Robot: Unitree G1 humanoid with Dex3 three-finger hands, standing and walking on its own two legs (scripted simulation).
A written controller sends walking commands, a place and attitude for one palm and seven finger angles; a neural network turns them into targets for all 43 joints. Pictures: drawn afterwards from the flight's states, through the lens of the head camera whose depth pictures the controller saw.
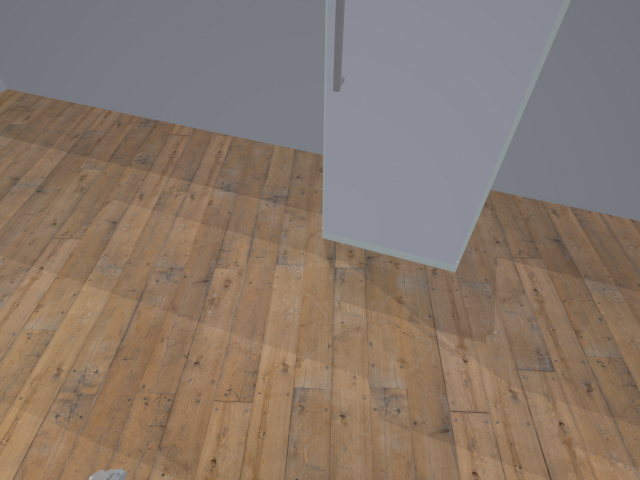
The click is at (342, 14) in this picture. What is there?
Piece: fridge door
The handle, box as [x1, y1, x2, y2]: [333, 0, 344, 91]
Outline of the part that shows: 344,0 336,0 333,90 338,91 340,89 340,85 344,79 340,76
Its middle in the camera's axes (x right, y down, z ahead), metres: +0.05 -0.56 +0.97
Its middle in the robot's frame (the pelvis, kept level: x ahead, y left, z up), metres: +1.12 +0.01 +0.15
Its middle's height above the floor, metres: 0.92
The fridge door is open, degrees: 0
